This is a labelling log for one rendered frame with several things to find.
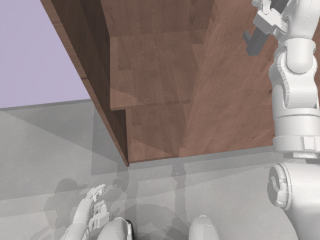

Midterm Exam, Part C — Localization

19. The wardrobe door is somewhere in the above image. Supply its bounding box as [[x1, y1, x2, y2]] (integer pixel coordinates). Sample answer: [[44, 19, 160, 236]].
[[178, 0, 320, 158]]

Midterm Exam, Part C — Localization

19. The handle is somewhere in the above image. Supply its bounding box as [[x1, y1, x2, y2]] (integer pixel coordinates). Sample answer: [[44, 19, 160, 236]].
[[242, 0, 289, 56]]

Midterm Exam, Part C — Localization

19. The left robot shin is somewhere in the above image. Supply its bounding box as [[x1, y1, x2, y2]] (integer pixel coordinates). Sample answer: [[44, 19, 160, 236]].
[[114, 217, 127, 222]]

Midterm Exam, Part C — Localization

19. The right robot thigh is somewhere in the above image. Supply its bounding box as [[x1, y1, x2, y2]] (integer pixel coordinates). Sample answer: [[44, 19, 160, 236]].
[[188, 216, 221, 240]]

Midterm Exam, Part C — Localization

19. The robot left forearm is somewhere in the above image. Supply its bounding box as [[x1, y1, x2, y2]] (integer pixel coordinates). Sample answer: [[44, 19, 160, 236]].
[[60, 222, 90, 240]]

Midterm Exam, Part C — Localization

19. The robot right forearm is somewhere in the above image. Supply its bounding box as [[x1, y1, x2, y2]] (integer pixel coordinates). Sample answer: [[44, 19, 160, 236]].
[[268, 38, 320, 164]]

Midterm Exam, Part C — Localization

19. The robot right upper arm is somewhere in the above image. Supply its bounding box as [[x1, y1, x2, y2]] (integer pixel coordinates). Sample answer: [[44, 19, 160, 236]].
[[267, 162, 320, 240]]

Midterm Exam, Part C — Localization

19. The robot left hand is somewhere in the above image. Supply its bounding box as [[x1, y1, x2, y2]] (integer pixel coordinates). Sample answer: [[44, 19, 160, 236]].
[[72, 184, 110, 232]]

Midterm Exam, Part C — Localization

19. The robot right hand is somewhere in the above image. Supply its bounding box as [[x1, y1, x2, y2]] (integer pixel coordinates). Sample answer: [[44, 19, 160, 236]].
[[251, 0, 320, 47]]

